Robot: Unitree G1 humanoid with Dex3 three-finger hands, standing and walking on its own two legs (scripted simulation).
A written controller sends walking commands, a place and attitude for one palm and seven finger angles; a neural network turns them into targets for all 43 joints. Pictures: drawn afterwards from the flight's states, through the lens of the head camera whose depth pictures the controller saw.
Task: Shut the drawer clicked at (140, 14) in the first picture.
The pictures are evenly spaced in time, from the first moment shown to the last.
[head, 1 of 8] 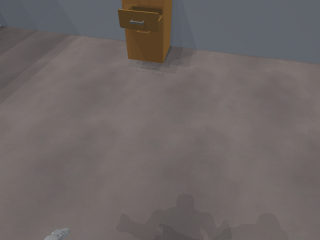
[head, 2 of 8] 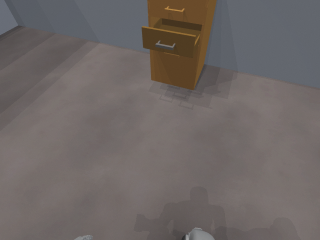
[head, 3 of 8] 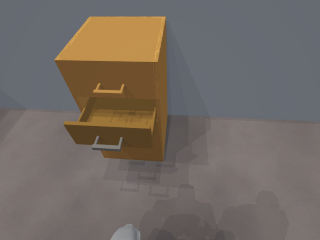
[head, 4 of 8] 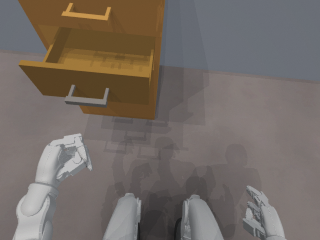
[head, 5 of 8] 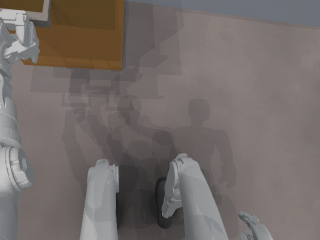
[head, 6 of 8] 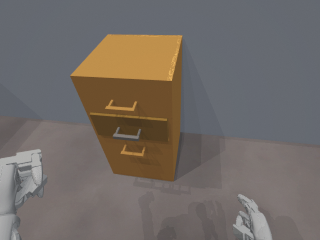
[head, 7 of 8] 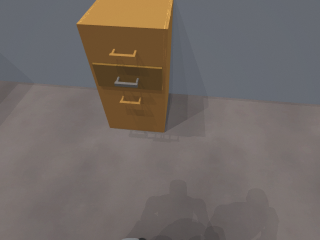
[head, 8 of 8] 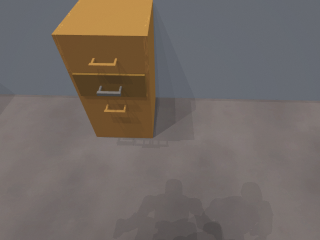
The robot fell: no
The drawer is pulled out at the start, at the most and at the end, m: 0.18 0.18 0.02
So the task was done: yes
